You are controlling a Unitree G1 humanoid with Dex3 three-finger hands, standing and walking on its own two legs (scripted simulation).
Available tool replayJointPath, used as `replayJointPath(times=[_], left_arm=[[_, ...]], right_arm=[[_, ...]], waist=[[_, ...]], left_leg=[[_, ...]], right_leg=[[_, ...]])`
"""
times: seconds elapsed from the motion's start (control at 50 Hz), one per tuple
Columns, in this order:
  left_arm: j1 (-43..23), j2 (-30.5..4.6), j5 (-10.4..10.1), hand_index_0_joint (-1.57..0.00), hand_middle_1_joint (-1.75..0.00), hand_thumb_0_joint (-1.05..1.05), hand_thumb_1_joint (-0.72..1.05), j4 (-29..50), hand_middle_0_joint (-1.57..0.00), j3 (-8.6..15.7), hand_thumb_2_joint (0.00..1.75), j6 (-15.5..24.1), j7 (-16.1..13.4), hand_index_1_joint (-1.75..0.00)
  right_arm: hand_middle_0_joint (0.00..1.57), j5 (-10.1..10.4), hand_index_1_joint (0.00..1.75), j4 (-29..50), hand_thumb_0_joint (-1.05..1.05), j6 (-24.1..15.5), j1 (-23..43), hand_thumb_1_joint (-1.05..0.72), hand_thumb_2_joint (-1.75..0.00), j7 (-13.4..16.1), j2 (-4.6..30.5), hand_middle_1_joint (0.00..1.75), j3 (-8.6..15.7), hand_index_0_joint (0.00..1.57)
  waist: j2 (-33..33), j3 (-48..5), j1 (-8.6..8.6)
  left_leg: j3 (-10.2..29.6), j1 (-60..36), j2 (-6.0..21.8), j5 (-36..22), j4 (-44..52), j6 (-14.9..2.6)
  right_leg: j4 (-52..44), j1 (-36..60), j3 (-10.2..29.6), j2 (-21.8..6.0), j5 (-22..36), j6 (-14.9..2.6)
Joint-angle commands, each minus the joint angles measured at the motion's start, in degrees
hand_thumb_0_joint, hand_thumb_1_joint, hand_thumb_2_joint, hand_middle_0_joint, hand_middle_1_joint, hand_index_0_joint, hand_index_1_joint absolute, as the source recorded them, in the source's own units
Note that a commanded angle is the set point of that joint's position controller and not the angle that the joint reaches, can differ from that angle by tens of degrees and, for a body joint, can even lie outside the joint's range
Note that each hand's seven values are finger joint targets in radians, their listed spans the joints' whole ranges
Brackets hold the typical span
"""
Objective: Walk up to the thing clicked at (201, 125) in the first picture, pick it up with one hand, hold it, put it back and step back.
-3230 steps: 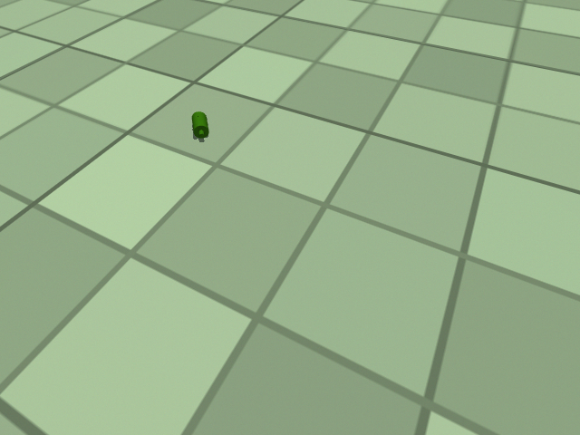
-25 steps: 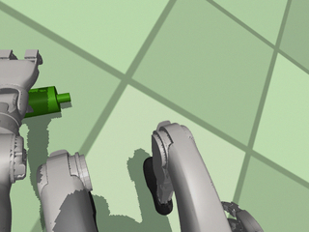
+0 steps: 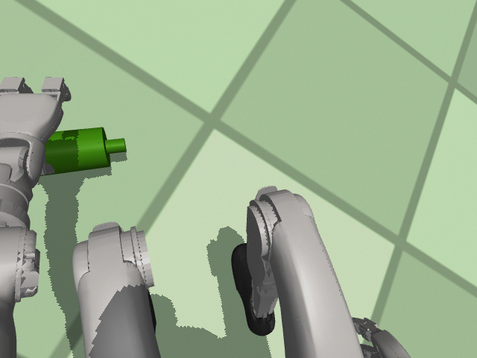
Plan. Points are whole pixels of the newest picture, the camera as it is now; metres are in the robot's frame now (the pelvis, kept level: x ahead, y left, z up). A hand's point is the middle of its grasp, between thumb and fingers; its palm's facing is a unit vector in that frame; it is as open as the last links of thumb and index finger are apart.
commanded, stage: close in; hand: left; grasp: from above
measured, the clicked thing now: (79, 150) +0.49 +0.21 -0.28
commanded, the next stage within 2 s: rest palm in 0.10 s
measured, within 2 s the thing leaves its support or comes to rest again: neither
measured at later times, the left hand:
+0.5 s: hand (54, 153) +0.47 +0.24 -0.23, palm faces -0.48 -0.04 -0.88, open 14.1 cm
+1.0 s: hand (56, 157) +0.47 +0.25 -0.25, palm faces -0.48 -0.10 -0.87, open 14.1 cm
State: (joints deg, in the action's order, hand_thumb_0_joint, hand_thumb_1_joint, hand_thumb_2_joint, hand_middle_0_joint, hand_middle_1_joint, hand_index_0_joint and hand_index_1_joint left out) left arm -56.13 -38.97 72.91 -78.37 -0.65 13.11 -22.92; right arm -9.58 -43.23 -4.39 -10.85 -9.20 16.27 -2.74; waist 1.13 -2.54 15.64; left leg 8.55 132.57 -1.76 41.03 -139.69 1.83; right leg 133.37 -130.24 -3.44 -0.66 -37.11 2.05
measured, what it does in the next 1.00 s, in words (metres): stands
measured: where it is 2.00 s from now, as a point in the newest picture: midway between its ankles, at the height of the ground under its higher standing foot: (202, 326)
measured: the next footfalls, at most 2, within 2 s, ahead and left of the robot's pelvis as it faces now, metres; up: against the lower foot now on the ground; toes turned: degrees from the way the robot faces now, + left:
none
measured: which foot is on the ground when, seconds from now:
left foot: down 0.00-1.00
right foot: down 0.00-1.00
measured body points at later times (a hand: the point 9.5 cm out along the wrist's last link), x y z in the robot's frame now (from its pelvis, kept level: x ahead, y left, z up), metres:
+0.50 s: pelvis +0.00 +0.00 -0.01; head +0.26 +0.08 +0.34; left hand +0.50 +0.24 -0.18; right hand -0.01 -0.26 -0.09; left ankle +0.07 +0.13 -0.29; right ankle +0.11 -0.13 -0.29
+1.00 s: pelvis +0.00 +0.00 -0.02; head +0.27 +0.08 +0.33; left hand +0.49 +0.25 -0.20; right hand +0.00 -0.26 -0.09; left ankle +0.07 +0.13 -0.29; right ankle +0.11 -0.13 -0.29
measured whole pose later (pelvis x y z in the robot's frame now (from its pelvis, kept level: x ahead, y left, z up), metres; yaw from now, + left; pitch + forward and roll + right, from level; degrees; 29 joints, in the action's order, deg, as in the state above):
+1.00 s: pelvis +0.00 +0.00 -0.02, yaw -4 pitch +30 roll -11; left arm -61.0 -50.0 75.1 -98.9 7.1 12.4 -32.6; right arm -14.8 -40.8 -11.3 -8.7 -15.2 19.0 -10.9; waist 4.1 6.3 22.5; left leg 12.2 134.4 -1.3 41.9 -145.5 1.4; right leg 135.9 -131.0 -6.2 0.9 -36.0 3.4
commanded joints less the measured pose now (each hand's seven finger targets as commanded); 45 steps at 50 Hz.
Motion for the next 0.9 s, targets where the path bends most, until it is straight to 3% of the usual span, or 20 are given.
replayJointPath(times=[0.0,0.08,0.1,0.14,0.18,0.22,0.26,0.3,0.32,0.36,0.42,0.52,0.54,0.64,0.68,0.7,0.72,0.74,0.76,0.88], left_arm=[[-22.16,-8.68,2.00,-0.09,-1.05,0.00,-0.51,-3.94,-0.10,1.28,1.11,-3.12,-5.59,-1.06],[-20.71,-7.26,1.42,-0.11,-1.06,0.00,-0.48,-10.94,-0.10,-0.20,1.08,-5.44,-5.61,-1.06],[-21.35,-8.31,1.20,-0.10,-1.05,0.00,-0.49,-11.28,-0.10,0.43,1.05,-5.41,-5.17,-1.04],[-24.35,-13.60,0.67,-0.10,-1.05,0.00,-0.50,-7.39,-0.09,3.41,1.04,-4.79,-4.59,-1.04],[-23.15,-15.34,0.09,-0.10,-1.05,0.00,-0.50,-8.13,-0.09,5.33,1.06,-4.19,-4.55,-1.05],[-22.48,-16.53,1.42,-0.05,-0.99,0.00,-0.56,-8.44,-0.07,6.91,1.03,-3.23,-4.86,-1.01],[-23.42,-14.73,2.37,-0.05,-0.99,0.00,-0.56,-8.77,-0.06,5.45,1.02,-2.01,-5.00,-1.00],[-25.01,-16.24,2.54,-0.05,-0.99,0.00,-0.56,-6.61,-0.07,5.86,1.03,-0.69,-5.84,-1.01],[-25.48,-14.97,2.56,-0.05,-0.99,0.00,-0.57,-7.15,-0.06,5.12,1.04,-0.19,-5.98,-1.00],[-26.73,-16.52,2.53,-0.05,-1.00,0.00,-0.57,-4.71,-0.07,4.90,1.05,0.93,-6.97,-1.02],[-23.83,-13.92,2.31,-0.05,-0.98,0.00,-0.57,-6.48,-0.07,3.21,1.06,1.45,-8.39,-1.00],[-23.47,-19.40,3.59,-0.04,-0.96,0.00,-0.57,-5.94,-0.07,6.07,1.07,1.18,-11.88,-0.99],[-22.75,-21.21,3.86,-0.04,-0.96,0.00,-0.57,-5.43,-0.07,7.98,1.08,0.99,-12.78,-0.99],[-20.22,-20.76,4.30,-0.06,-0.97,0.00,-0.54,-12.66,-0.08,8.93,1.07,-0.94,-14.93,-0.99],[-20.07,-19.74,3.85,-0.06,-0.97,0.00,-0.54,-14.45,-0.08,8.20,1.07,-2.02,-14.69,-0.99],[-18.44,-21.50,3.82,-0.06,-0.97,0.00,-0.53,-14.34,-0.08,9.48,1.07,-2.34,-14.78,-0.99],[-18.74,-18.67,3.52,-0.05,-0.96,0.00,-0.56,-14.89,-0.07,7.22,1.06,-2.77,-14.20,-0.98],[-19.38,-20.57,2.68,-0.05,-0.96,0.00,-0.54,-15.05,-0.07,8.61,1.03,-2.89,-14.07,-0.97],[-18.56,-22.59,3.04,-0.06,-0.97,0.00,-0.55,-13.79,-0.08,9.81,1.07,-2.97,-14.07,-0.99],[-21.85,-22.43,1.25,-0.05,-0.98,0.00,-0.55,-14.15,-0.07,9.31,1.03,-1.19,-11.90,-0.99]], right_arm=[[0.20,0.77,0.30,-0.24,0.00,0.32,-12.49,-0.90,-0.89,0.71,14.85,0.30,3.27,0.20],[0.20,0.87,0.30,1.06,0.00,0.06,-11.25,-0.90,-0.89,0.46,15.18,0.30,1.52,0.20],[0.20,0.51,0.30,1.32,0.00,-0.39,-11.52,-0.90,-0.89,0.24,15.51,0.30,1.16,0.20],[0.20,0.50,0.30,1.99,0.00,-1.00,-11.57,-0.90,-0.90,0.07,16.04,0.30,1.06,0.20],[0.20,0.43,0.30,2.27,0.00,-1.22,-11.07,-0.90,-0.90,0.11,16.03,0.30,1.08,0.20],[0.20,-0.25,0.30,2.74,0.00,-1.35,-11.94,-0.90,-0.90,-0.06,16.39,0.30,1.03,0.20],[0.20,-0.64,0.30,3.26,0.00,-1.54,-11.66,-0.90,-0.90,-0.28,16.00,0.30,0.79,0.20],[0.20,-0.93,0.30,3.03,0.00,-1.73,-11.50,-0.90,-0.90,-0.24,16.06,0.30,0.52,0.20],[0.20,-1.31,0.30,3.13,0.00,-2.16,-11.94,-0.90,-0.90,-0.40,16.17,0.30,0.34,0.20],[0.20,-1.89,0.30,2.38,0.00,-2.88,-12.10,-0.90,-0.90,-0.53,16.50,0.30,0.00,0.20],[0.20,-2.72,0.30,1.14,0.00,-3.98,-12.51,-0.90,-0.90,-1.28,16.74,0.30,-0.40,0.20],[0.20,-3.80,0.30,0.73,0.00,-4.96,-13.32,-0.90,-0.90,-2.79,17.57,0.30,-1.07,0.20],[0.20,-3.96,0.30,1.09,0.00,-5.03,-12.99,-0.89,-0.90,-2.98,17.80,0.30,-1.16,0.20],[0.20,-4.45,0.30,1.09,0.00,-5.87,-12.06,-0.89,-0.90,-4.75,18.54,0.30,-1.77,0.20],[0.20,-4.61,0.30,1.44,0.00,-6.20,-11.70,-0.90,-0.90,-5.31,18.63,0.30,-2.10,0.20],[0.20,-4.63,0.30,1.28,0.00,-6.16,-11.95,-0.89,-0.90,-5.35,19.22,0.30,-1.87,0.20],[0.20,-4.60,0.30,1.84,0.00,-6.43,-11.88,-0.90,-0.90,-5.68,18.86,0.30,-2.40,0.20],[0.20,-4.89,0.30,1.60,0.00,-6.70,-11.76,-0.89,-0.90,-5.79,19.23,0.30,-2.34,0.20],[0.20,-4.68,0.30,1.33,0.00,-6.52,-12.32,-0.90,-0.90,-5.73,20.08,0.30,-2.02,0.20],[0.20,-4.86,0.30,1.70,0.00,-6.68,-12.24,-0.90,-0.90,-5.76,20.11,0.30,-2.92,0.20]], waist=[[-21.33,-33.53,3.73],[-14.56,-29.89,4.64],[-13.67,-29.02,5.59],[-14.66,-31.47,4.60],[-16.10,-34.06,3.73],[-16.81,-33.04,4.97],[-16.89,-32.02,6.91],[-18.72,-32.80,6.22],[-18.67,-32.08,7.44],[-20.28,-33.22,7.38],[-22.88,-33.28,7.45],[-24.93,-34.43,7.14],[-24.74,-35.38,6.64],[-23.04,-31.55,7.48],[-21.46,-29.82,8.23],[-22.15,-30.57,7.07],[-22.88,-29.77,7.69],[-21.42,-30.36,8.37],[-22.50,-31.55,7.52],[-18.01,-28.82,9.97]], left_leg=[[-6.28,-29.10,0.11,-12.78,17.49,-2.13],[-6.00,-23.82,-0.23,-11.86,16.13,-3.67],[-6.07,-22.93,-0.41,-11.25,15.56,-3.99],[-6.15,-23.14,-0.45,-11.27,15.36,-4.05],[-6.05,-24.33,-0.36,-9.65,15.80,-3.70],[-5.92,-24.20,-0.26,-8.39,15.47,-3.54],[-6.09,-23.08,-0.24,-7.29,14.44,-3.68],[-5.89,-23.08,-0.20,-6.18,14.20,-3.51],[-5.92,-23.58,-0.12,-6.69,13.25,-3.59],[-5.80,-24.60,0.15,-6.97,12.74,-3.37],[-5.12,-28.33,0.40,-9.96,11.90,-2.65],[-5.01,-29.00,0.81,-12.91,11.08,-2.36],[-4.73,-29.41,0.86,-14.19,11.45,-2.26],[-4.70,-26.00,0.96,-15.44,9.68,-2.64],[-4.82,-24.49,0.93,-14.17,9.23,-3.01],[-4.49,-24.69,0.94,-14.25,10.26,-2.89],[-4.67,-24.97,0.91,-14.52,9.95,-2.87],[-4.40,-24.96,1.07,-14.02,9.55,-3.06],[-4.31,-25.65,1.10,-15.46,10.10,-2.90],[-4.06,-20.22,1.04,-10.77,8.01,-3.81]], right_leg=[[-12.49,15.08,-6.74,2.18,12.95,-4.64],[-13.03,16.87,-6.37,2.30,12.89,-4.14],[-13.35,17.72,-6.14,2.10,12.50,-3.84],[-12.96,19.85,-5.78,1.86,12.04,-3.76],[-12.62,20.05,-5.82,1.99,9.92,-3.91],[-12.73,19.50,-6.08,2.07,8.53,-3.88],[-12.66,19.37,-6.15,2.34,8.14,-3.73],[-12.55,19.08,-6.27,2.46,6.98,-3.94],[-12.28,18.37,-6.47,2.36,7.84,-3.70],[-12.11,19.35,-6.74,2.64,8.07,-3.66],[-10.12,17.36,-8.28,2.64,10.51,-3.50],[-8.77,19.61,-8.62,3.05,13.99,-3.72],[-8.57,20.01,-8.81,3.03,15.01,-3.75],[-8.18,20.51,-8.90,3.41,17.10,-3.46],[-8.33,20.65,-8.77,3.46,16.36,-3.26],[-8.67,20.99,-8.93,3.52,15.89,-3.41],[-8.46,20.84,-8.86,3.54,16.17,-3.37],[-8.53,21.75,-9.06,3.57,16.03,-3.19],[-8.66,23.14,-8.99,3.60,17.01,-3.27],[-9.99,24.28,-8.75,3.45,13.27,-2.88]])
